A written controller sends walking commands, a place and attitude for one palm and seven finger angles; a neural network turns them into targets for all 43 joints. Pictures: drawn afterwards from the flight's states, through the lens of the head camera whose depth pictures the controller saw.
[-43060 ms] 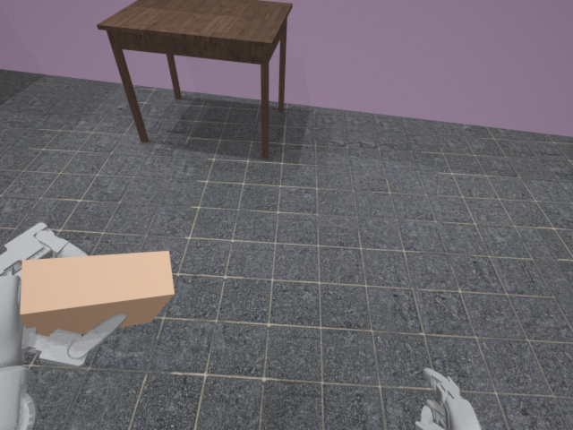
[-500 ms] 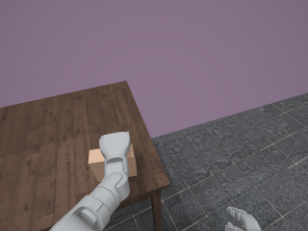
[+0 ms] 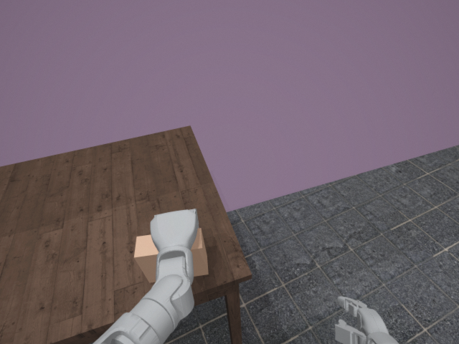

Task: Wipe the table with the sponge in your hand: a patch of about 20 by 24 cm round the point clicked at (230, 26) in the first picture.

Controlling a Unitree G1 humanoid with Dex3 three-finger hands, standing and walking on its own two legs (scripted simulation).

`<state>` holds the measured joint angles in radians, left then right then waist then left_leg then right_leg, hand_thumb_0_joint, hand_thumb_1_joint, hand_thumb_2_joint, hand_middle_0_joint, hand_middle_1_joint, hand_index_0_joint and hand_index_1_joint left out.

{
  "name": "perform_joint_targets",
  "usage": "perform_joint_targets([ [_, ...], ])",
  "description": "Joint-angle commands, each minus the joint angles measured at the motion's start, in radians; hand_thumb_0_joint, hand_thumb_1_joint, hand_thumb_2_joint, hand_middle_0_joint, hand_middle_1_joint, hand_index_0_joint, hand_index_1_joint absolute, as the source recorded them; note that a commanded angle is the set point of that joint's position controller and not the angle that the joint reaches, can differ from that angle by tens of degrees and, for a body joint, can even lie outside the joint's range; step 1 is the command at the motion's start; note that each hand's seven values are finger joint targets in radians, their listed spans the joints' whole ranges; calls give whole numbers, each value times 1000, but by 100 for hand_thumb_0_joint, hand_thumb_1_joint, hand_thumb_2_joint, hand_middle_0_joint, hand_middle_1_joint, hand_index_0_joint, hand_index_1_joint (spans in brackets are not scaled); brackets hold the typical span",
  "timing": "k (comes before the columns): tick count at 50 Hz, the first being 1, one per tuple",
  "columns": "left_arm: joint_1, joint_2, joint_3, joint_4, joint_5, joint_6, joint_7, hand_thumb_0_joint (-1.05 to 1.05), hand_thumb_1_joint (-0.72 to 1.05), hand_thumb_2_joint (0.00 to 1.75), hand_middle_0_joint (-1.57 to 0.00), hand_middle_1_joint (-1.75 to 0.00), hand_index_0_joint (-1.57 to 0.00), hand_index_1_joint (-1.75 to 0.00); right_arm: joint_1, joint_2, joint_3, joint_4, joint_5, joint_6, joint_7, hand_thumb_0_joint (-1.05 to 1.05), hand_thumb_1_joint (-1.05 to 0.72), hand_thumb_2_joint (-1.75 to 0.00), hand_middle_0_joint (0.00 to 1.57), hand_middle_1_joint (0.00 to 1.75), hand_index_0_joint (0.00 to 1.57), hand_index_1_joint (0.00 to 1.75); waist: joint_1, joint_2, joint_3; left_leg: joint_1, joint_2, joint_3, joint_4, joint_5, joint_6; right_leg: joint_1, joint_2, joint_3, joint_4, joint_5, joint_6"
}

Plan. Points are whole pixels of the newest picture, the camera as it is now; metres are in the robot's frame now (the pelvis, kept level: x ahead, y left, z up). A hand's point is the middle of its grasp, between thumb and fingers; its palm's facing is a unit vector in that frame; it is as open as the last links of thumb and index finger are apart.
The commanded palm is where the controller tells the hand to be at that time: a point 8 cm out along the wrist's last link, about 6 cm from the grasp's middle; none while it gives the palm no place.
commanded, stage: wipe back along the third lane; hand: left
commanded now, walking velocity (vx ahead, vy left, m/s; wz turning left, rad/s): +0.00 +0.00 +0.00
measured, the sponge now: (176, 261) +0.31 +0.16 -0.06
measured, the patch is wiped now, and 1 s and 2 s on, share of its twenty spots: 1.00 1.00 1.00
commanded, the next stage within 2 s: slide back across to the middle lane in 0.18 s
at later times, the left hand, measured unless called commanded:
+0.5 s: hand (178, 242) +0.32 +0.15 +0.00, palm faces -0.05 -0.08 -1.00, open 9.0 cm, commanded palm +0.27 +0.15 +0.05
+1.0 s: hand (143, 256) +0.28 +0.20 +0.01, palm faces -0.05 -0.12 -0.99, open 9.0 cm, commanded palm +0.24 +0.21 +0.06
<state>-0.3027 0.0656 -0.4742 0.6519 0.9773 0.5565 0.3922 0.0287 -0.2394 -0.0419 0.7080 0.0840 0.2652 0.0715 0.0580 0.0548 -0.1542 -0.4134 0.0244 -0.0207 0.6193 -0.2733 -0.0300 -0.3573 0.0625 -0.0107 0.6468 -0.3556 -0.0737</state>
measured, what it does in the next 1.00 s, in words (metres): stands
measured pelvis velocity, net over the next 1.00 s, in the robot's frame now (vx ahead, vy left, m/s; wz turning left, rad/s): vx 0.01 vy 0.00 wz -0.02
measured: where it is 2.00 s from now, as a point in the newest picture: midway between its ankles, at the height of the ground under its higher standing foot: outside the picture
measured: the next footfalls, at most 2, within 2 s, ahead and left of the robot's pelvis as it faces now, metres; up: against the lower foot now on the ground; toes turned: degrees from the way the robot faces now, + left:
none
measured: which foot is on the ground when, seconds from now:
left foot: down 0.00-1.00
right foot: down 0.00-1.00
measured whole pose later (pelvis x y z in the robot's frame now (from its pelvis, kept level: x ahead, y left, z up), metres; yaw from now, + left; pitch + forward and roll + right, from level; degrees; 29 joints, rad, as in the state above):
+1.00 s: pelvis +0.01 +0.00 +0.01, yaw -1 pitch +1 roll +1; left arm -0.02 0.22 -0.28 0.33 0.98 0.47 0.27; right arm 0.01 -0.25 -0.02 0.66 0.08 0.20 0.03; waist 0.06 0.07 -0.12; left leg -0.31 0.03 0.00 0.57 -0.28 -0.02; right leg -0.26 0.07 0.01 0.60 -0.35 -0.08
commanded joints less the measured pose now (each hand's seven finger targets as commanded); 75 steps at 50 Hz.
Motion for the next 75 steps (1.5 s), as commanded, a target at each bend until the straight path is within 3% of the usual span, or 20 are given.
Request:
perform_joint_targets([
  [1, -119, -46, 3, -74, -19, -4, -29, 0, 10, 130, -120, -160, -120, -160, -203, -100, -27, -162, 0, -42, 1, 0, -90, -90, 20, 30, 20, 30, -8, -174, -112, 74, -55, 36, -24, 145, 63, 30, -30, 61, -128, 357, 1],
  [8, -139, -14, 30, -83, -22, 4, -35, 0, 10, 130, -120, -160, -120, -160, -206, -103, -25, -165, 2, -40, -5, 0, -90, -90, 20, 30, 20, 30, -9, -177, -106, 62, -55, 33, -21, 138, 63, 25, -30, 57, -122, 350, 3],
  [12, -154, -48, 1, -88, -19, 7, -40, 0, 10, 130, -120, -160, -120, -160, -203, -100, -26, -170, 1, -40, -2, 0, -90, -90, 20, 30, 20, 30, -17, -182, -122, 63, -54, 29, -19, 147, 65, 24, -27, 48, -115, 357, 1],
  [14, -166, -15, 27, -70, -15, 8, -37, 0, 10, 130, -120, -160, -120, -160, -200, -104, -23, -164, 1, -41, -8, 0, -90, -90, 20, 30, 20, 30, -16, -184, -98, 55, -54, 30, -17, 123, 64, 2, -27, 49, -120, 318, 4],
  [18, -154, 27, 67, -129, -24, 4, -38, 0, 10, 130, -120, -160, -120, -160, -206, -101, -24, -179, 3, -44, -17, 0, -90, -90, 20, 30, 20, 30, 5, -165, -153, 78, -56, 34, -26, 139, 67, 50, -29, 48, -119, 326, 5],
  [21, -164, 58, 86, -154, -16, 6, -38, 0, 10, 130, -120, -160, -120, -160, -213, -102, -20, -179, 3, -46, -25, 0, -90, -90, 20, 30, 20, 30, 0, -162, -128, 85, -57, 35, -33, 130, 68, 48, -30, 60, -137, 315, 7],
  [24, -93, 103, 130, -204, -12, 11, -40, 0, 10, 130, -120, -160, -120, -160, -214, -103, -20, -192, 3, -49, -23, 0, -90, -90, 20, 30, 20, 30, 23, -159, -151, 104, -58, 33, -42, 160, 70, 85, -28, 60, -135, 342, 4],
  [29, -43, 169, 172, -268, -2, 22, -54, 0, 10, 130, -120, -160, -120, -160, -229, -106, -12, -201, 6, -58, -28, 0, -90, -90, 20, 30, 20, 30, 25, -144, -110, 115, -62, 34, -56, 166, 72, 103, -27, 76, -154, 354, 6],
  [34, 50, 178, 159, -341, 11, 14, -85, 0, 10, 130, -120, -160, -120, -160, -240, -104, -8, -219, 10, -72, -22, 0, -90, -90, 20, 30, 20, 30, 29, -121, -95, 137, -65, 31, -62, 186, 75, 113, -27, 82, -155, 380, 4],
  [38, 45, 225, 202, -366, 6, -12, -103, 0, 10, 130, -120, -160, -120, -160, -237, -109, -6, -213, 8, -83, -36, 0, -90, -90, 20, 30, 20, 30, 17, -152, -82, 141, -66, 30, -66, 174, 77, 115, -27, 100, -169, 378, 10],
  [42, 88, 279, 259, -397, 8, -39, -109, 0, 10, 130, -120, -160, -120, -160, -237, -115, -5, -212, 5, -97, -45, 0, -90, -90, 20, 30, 20, 30, 25, -123, -76, 150, -70, 28, -70, 179, 73, 124, -28, 121, -180, 405, 6],
  [45, 132, 281, 265, -406, 17, -56, -110, 0, 10, 130, -120, -160, -120, -160, -230, -109, -3, -217, 4, -110, -49, 0, -90, -90, 20, 30, 20, 30, 26, -114, -69, 148, -72, 34, -67, 187, 74, 127, -29, 114, -170, 430, 10],
  [47, 168, 316, 303, -426, 14, -67, -114, 0, 10, 130, -120, -160, -120, -160, -228, -113, -5, -216, 1, -115, -50, 0, -90, -90, 20, 30, 20, 30, 33, -109, -86, 151, -74, 29, -69, 200, 71, 151, -31, 128, -171, 468, 8],
  [49, 171, 304, 288, -436, 20, -78, -118, 0, 10, 130, -120, -160, -120, -160, -224, -110, -5, -219, 1, -120, -52, 0, -90, -90, 20, 30, 20, 30, 26, -105, -73, 150, -73, 33, -66, 192, 74, 134, -32, 121, -170, 450, 11],
  [52, 116, 287, 264, -461, 29, -93, -132, 0, 10, 130, -120, -160, -120, -160, -219, -116, -11, -215, -3, -125, -51, 0, -90, -90, 20, 30, 20, 30, 7, -87, -58, 164, -69, 23, -68, 189, 76, 99, -27, 119, -178, 414, 6],
  [55, 38, 274, 248, -425, 24, -118, -134, 0, 10, 130, -120, -160, -120, -160, -202, -114, -11, -200, -5, -132, -65, 0, -90, -90, 20, 30, 20, 30, -15, -114, -28, 146, -68, 23, -63, 127, 82, 50, -30, 107, -189, 316, 15],
  [60, -43, 319, 313, -362, 41, -168, -112, 0, 10, 130, -120, -160, -120, -160, -164, -120, -18, -171, -11, -145, -84, 0, -90, -90, 20, 30, 20, 30, -14, -124, -88, 123, -63, 25, -48, 112, 80, 43, -31, 92, -156, 310, 15],
  [63, -102, 307, 306, -327, 55, -188, -97, 0, 10, 130, -120, -160, -120, -160, -140, -120, -22, -163, -14, -150, -90, 0, -90, -90, 20, 30, 20, 30, -27, -144, -108, 98, -62, 26, -36, 98, 80, 27, -30, 89, -140, 295, 19],
  [72, -216, 320, 318, -151, 49, -164, -85, 0, 10, 130, -120, -160, -120, -160, -102, -132, -21, -147, -8, -142, -103, 0, -90, -90, 20, 30, 20, 30, -37, -129, -106, 23, -56, 26, -17, 42, 76, -31, -31, 73, -133, 202, 22],
  [75, -252, 315, 302, -93, 53, -171, -84, 0, 10, 130, -120, -160, -120, -160, -73, -133, -19, -143, -7, -139, -105, 0, -90, -90, 20, 30, 20, 30, -54, -138, -90, -7, -55, 27, 0, 18, 78, -61, -33, 62, -124, 172, 26],
])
